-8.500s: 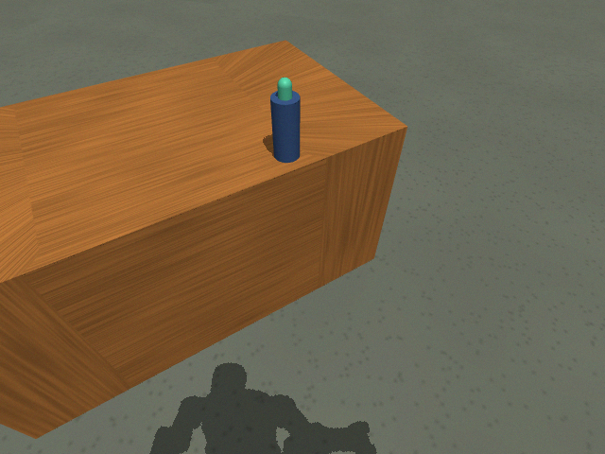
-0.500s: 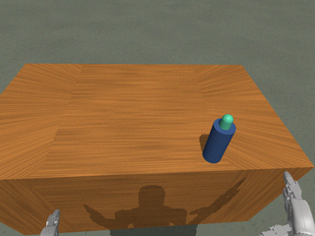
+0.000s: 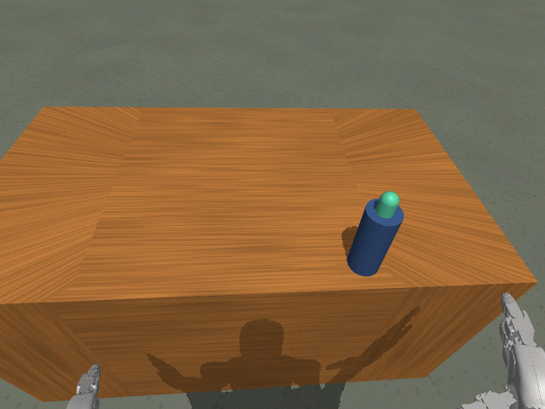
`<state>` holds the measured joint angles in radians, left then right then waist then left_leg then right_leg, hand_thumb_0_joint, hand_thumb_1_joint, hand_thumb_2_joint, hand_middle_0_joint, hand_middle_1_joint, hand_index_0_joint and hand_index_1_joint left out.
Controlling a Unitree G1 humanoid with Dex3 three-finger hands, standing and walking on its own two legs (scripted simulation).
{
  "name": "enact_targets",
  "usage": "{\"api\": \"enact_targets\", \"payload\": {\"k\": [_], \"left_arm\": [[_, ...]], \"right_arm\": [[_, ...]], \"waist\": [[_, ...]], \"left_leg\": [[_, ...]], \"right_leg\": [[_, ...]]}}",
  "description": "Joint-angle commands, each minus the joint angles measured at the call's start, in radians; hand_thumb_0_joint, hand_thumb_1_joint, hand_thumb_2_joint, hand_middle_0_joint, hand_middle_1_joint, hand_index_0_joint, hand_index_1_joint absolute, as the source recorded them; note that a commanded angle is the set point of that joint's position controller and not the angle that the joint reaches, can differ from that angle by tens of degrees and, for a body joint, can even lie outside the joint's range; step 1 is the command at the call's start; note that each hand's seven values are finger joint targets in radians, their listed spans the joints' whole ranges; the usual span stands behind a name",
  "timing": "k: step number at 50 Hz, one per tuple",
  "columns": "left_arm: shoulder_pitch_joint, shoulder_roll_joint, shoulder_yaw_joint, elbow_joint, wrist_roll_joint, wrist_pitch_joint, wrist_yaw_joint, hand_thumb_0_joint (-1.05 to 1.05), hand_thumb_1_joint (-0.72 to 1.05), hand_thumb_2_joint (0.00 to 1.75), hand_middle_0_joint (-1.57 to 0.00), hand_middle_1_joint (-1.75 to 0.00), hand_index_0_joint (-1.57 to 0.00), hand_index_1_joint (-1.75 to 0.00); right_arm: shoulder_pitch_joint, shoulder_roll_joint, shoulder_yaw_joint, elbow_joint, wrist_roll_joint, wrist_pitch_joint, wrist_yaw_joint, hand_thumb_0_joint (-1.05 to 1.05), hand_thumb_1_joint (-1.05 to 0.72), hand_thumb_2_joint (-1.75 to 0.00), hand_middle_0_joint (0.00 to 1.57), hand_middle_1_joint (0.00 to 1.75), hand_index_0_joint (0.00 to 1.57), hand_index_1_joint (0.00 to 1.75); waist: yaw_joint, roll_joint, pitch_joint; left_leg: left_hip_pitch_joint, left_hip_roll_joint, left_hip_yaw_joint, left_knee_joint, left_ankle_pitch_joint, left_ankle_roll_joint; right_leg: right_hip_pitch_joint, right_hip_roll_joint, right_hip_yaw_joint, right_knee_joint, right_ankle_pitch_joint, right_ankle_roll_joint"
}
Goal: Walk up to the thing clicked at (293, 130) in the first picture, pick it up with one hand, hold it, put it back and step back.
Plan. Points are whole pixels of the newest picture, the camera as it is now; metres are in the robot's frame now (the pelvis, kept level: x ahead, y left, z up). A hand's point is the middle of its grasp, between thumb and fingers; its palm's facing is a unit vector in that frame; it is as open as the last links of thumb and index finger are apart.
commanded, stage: go down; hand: right
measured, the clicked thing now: (375, 232) +0.44 -0.22 -0.02
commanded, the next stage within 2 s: none
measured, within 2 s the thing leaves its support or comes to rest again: neither
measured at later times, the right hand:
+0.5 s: hand (484, 302) +0.26 -0.31 +0.04, palm faces +0.28 +0.94 -0.19, open 17.5 cm
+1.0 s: hand (498, 280) +0.29 -0.35 +0.05, palm faces +0.23 +0.97 -0.05, open 17.3 cm
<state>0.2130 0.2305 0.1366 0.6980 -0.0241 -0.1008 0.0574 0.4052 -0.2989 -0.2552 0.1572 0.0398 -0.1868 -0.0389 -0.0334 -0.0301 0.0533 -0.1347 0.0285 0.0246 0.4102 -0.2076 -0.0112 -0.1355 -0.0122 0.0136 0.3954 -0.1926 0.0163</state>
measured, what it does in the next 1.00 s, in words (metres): stands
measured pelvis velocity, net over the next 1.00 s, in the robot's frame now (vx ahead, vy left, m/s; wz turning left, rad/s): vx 0.02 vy -0.01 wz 0.00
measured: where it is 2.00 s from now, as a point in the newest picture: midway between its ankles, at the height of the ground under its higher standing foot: outside the picture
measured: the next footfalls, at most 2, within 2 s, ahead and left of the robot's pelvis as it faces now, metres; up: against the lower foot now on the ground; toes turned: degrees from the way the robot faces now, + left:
none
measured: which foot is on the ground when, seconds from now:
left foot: down 0.00-1.00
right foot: down 0.00-1.00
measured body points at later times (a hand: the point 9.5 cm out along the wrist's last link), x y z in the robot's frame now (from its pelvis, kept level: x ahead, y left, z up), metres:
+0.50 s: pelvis +0.00 +0.00 -0.01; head +0.01 +0.00 +0.44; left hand +0.16 +0.26 -0.10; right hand +0.24 -0.36 +0.06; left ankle +0.01 +0.13 -0.74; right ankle +0.02 -0.13 -0.74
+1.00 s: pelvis +0.02 -0.01 -0.01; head +0.03 -0.03 +0.43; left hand +0.17 +0.25 -0.09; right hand +0.27 -0.40 +0.05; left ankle +0.01 +0.13 -0.74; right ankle +0.02 -0.13 -0.74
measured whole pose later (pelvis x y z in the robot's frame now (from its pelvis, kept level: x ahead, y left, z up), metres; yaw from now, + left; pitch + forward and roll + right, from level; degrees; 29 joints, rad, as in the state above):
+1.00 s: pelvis +0.02 -0.01 -0.01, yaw +0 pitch +4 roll +1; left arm 0.21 0.22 0.02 0.71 -0.02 -0.18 0.16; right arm -0.12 -0.52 -0.55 0.73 0.29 -0.34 0.48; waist 0.01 0.03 -0.06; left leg -0.34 0.02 0.03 0.56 -0.29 -0.03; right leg -0.38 -0.02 0.02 0.62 -0.31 0.00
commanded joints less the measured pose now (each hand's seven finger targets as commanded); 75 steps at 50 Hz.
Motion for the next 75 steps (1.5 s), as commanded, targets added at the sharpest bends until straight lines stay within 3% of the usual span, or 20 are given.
{"api": "enact_targets", "payload": {"k": [1,2,3,4,5,10,12,14,17,25,33,38,41,45,46,53,60,67,70,75], "left_arm": [[-0.161,0.080,-0.025,-0.150,0.032,-0.074,-0.003,0.00,-0.57,0.09,-0.06,-0.06,-0.05,-0.07],[-0.097,0.164,0.063,-0.158,0.004,-0.078,0.017,0.00,-0.50,0.01,-0.06,-0.06,-0.08,-0.04],[-0.110,0.071,-0.023,-0.067,0.036,-0.069,0.001,0.00,-0.58,0.09,-0.06,-0.06,-0.05,-0.07],[-0.102,0.158,0.053,-0.164,0.007,-0.080,0.015,0.00,-0.50,0.01,-0.06,-0.06,-0.07,-0.04],[-0.153,0.125,0.013,-0.124,0.041,-0.075,0.004,0.00,-0.54,0.04,-0.05,-0.05,-0.05,-0.05],[-0.136,0.186,0.073,-0.152,0.038,-0.074,0.010,0.00,-0.54,0.04,-0.06,-0.05,-0.05,-0.05],[-0.141,0.190,0.072,-0.201,0.033,-0.074,0.019,0.00,-0.54,0.04,-0.06,-0.05,-0.05,-0.05],[-0.114,0.160,0.054,-0.120,0.024,-0.071,0.024,0.00,-0.54,0.04,-0.05,-0.05,-0.05,-0.05],[-0.156,0.074,-0.046,-0.071,0.011,-0.080,0.027,0.00,-0.55,0.04,-0.05,-0.04,-0.05,-0.05],[-0.123,0.172,-0.030,-0.092,0.002,-0.088,0.078,0.00,-0.54,0.03,-0.05,-0.05,-0.06,-0.04],[-0.133,0.132,-0.073,-0.091,0.000,-0.104,0.088,0.00,-0.55,0.04,-0.05,-0.05,-0.06,-0.05],[-0.122,0.133,-0.102,-0.144,0.012,-0.123,0.103,0.00,-0.55,0.05,-0.06,-0.06,-0.06,-0.05],[-0.077,0.212,-0.041,-0.157,0.017,-0.123,0.121,0.00,-0.55,0.05,-0.06,-0.06,-0.06,-0.06],[-0.035,0.198,-0.033,-0.140,0.014,-0.123,0.127,0.00,-0.55,0.04,-0.06,-0.06,-0.06,-0.05],[0.009,0.152,-0.056,-0.081,0.013,-0.119,0.124,0.00,-0.55,0.05,-0.06,-0.06,-0.06,-0.06],[-0.144,0.140,-0.087,-0.122,0.008,-0.138,0.122,0.00,-0.55,0.05,-0.06,-0.06,-0.06,-0.06],[-0.048,0.178,-0.088,-0.101,0.006,-0.155,0.143,0.00,-0.55,0.05,-0.06,-0.06,-0.06,-0.06],[-0.057,0.184,-0.104,-0.187,0.012,-0.172,0.138,0.00,-0.54,0.04,-0.05,-0.06,-0.06,-0.05],[-0.071,0.159,-0.121,-0.169,0.016,-0.177,0.137,0.00,-0.54,0.05,-0.05,-0.06,-0.05,-0.05],[-0.074,0.181,-0.138,-0.274,0.018,-0.195,0.144,0.00,-0.54,0.05,-0.05,-0.06,-0.06,-0.05]], "right_arm": [[-0.081,-0.094,-0.030,-0.314,-0.014,-0.098,-0.008,0.00,0.49,-0.07,0.05,0.06,0.05,0.06],[-0.133,-0.265,-0.138,-0.239,-0.001,-0.084,-0.026,0.00,0.46,-0.09,0.03,0.06,0.04,0.07],[-0.077,-0.135,-0.069,-0.283,-0.021,-0.091,-0.013,0.00,0.49,-0.07,0.05,0.06,0.05,0.06],[-0.120,-0.258,-0.135,-0.211,-0.004,-0.082,-0.026,0.00,0.46,-0.09,0.03,0.06,0.04,0.06],[-0.106,-0.160,-0.099,-0.312,-0.018,-0.101,-0.017,0.00,0.52,-0.07,0.03,0.06,0.05,0.06],[-0.186,-0.249,-0.216,-0.188,0.015,-0.107,0.005,0.00,0.52,-0.07,0.03,0.06,0.04,0.06],[-0.224,-0.235,-0.209,-0.127,0.035,-0.112,0.025,0.00,0.52,-0.07,0.03,0.06,0.05,0.06],[-0.314,-0.243,-0.213,-0.067,0.067,-0.125,0.068,0.00,0.54,-0.07,0.03,0.06,0.04,0.06],[-0.445,-0.273,-0.216,0.003,0.117,-0.138,0.162,0.00,0.58,-0.06,0.02,0.06,0.04,0.06],[-0.583,-0.482,-0.360,0.258,0.216,-0.159,0.362,0.00,0.55,-0.06,0.03,0.06,0.04,0.06],[-0.679,-0.507,-0.349,0.387,0.260,-0.189,0.480,0.00,0.59,-0.07,0.02,0.06,0.04,0.06],[-0.735,-0.507,-0.327,0.345,0.267,-0.211,0.509,0.00,0.54,-0.07,0.03,0.06,0.04,0.06],[-0.724,-0.545,-0.370,0.375,0.281,-0.214,0.504,0.00,0.50,-0.07,0.04,0.05,0.04,0.05],[-0.764,-0.608,-0.407,0.339,0.271,-0.219,0.499,0.00,0.45,-0.07,0.05,0.05,0.05,0.05],[-0.722,-0.550,-0.369,0.382,0.268,-0.211,0.507,0.00,0.47,-0.07,0.04,0.05,0.05,0.05],[-0.830,-0.584,-0.392,0.395,0.300,-0.211,0.567,0.00,0.48,-0.07,0.04,0.05,0.05,0.05],[-0.907,-0.668,-0.423,0.554,0.338,-0.206,0.652,0.00,0.52,-0.07,0.04,0.05,0.04,0.05],[-0.991,-0.808,-0.480,0.574,0.313,-0.201,0.661,0.00,0.56,-0.06,0.04,0.05,0.04,0.05],[-0.998,-0.758,-0.457,0.647,0.315,-0.193,0.664,0.00,0.55,-0.05,0.04,0.05,0.04,0.05],[-1.048,-0.804,-0.450,0.638,0.301,-0.181,0.683,0.00,0.55,-0.06,0.04,0.05,0.04,0.05]], "waist": [[0.000,-0.012,-0.111],[-0.004,-0.055,-0.095],[-0.002,-0.041,-0.080],[0.003,-0.016,-0.086],[0.005,-0.041,-0.122],[0.034,0.041,-0.168],[0.045,0.080,-0.141],[0.049,0.044,-0.078],[0.038,-0.008,-0.079],[0.029,-0.015,-0.243],[0.019,-0.096,-0.220],[0.032,-0.085,-0.362],[0.045,-0.047,-0.364],[0.036,-0.106,-0.342],[0.038,-0.121,-0.298],[0.055,-0.103,-0.307],[0.079,-0.079,-0.360],[0.063,-0.106,-0.378],[0.064,-0.109,-0.345],[0.078,-0.124,-0.447]], "left_leg": [[-0.025,-0.035,0.037,-0.064,0.025,0.019],[-0.005,-0.016,0.029,-0.092,0.005,0.020],[-0.044,-0.028,0.030,-0.073,0.004,0.017],[-0.003,-0.021,0.035,-0.090,0.002,0.018],[-0.029,-0.031,0.028,-0.066,0.014,0.016],[-0.031,-0.024,0.021,-0.062,0.049,0.006],[-0.054,-0.022,0.018,-0.061,0.051,0.001],[-0.093,-0.021,0.016,-0.066,0.008,0.002],[-0.126,-0.008,-0.008,-0.054,-0.037,0.002],[-0.091,-0.019,0.010,0.035,0.099,0.007],[-0.150,-0.027,0.013,0.068,0.058,0.023],[-0.146,-0.046,0.019,0.099,0.118,0.027],[-0.156,-0.052,0.028,0.098,0.121,0.023],[-0.148,-0.044,0.023,0.101,0.137,0.024],[-0.170,-0.044,0.021,0.101,0.138,0.024],[-0.199,-0.033,0.010,0.133,0.150,0.020],[-0.261,-0.028,0.008,0.169,0.106,0.015],[-0.291,-0.030,0.006,0.198,0.052,0.020],[-0.331,-0.033,0.000,0.212,-0.003,0.023],[-0.326,-0.030,-0.017,0.234,0.020,0.022]], "right_leg": [[-0.009,0.015,-0.026,-0.059,0.037,-0.024],[0.012,0.027,-0.048,-0.077,0.021,-0.025],[-0.017,0.023,-0.030,-0.058,0.016,-0.026],[0.005,0.019,-0.040,-0.078,0.020,-0.026],[-0.013,0.020,-0.029,-0.055,0.017,-0.025],[-0.003,0.028,-0.027,-0.019,0.048,-0.031],[-0.006,0.028,-0.026,-0.014,0.046,-0.035],[-0.035,0.026,-0.021,-0.023,-0.007,-0.037],[-0.080,0.028,-0.013,-0.003,-0.044,-0.038],[-0.100,0.021,0.008,0.055,0.064,-0.033],[-0.165,0.013,0.006,0.078,0.046,-0.024],[-0.092,-0.005,0.022,0.115,0.169,-0.014],[-0.077,-0.011,0.032,0.125,0.200,-0.014],[-0.087,-0.001,0.023,0.126,0.205,-0.011],[-0.099,0.001,0.020,0.128,0.211,-0.011],[-0.170,-0.002,0.020,0.166,0.163,-0.023],[-0.183,0.002,0.028,0.212,0.109,-0.031],[-0.256,0.004,0.027,0.239,0.035,-0.028],[-0.314,0.004,0.028,0.256,-0.026,-0.029],[-0.297,0.001,0.025,0.287,-0.009,-0.030]]}}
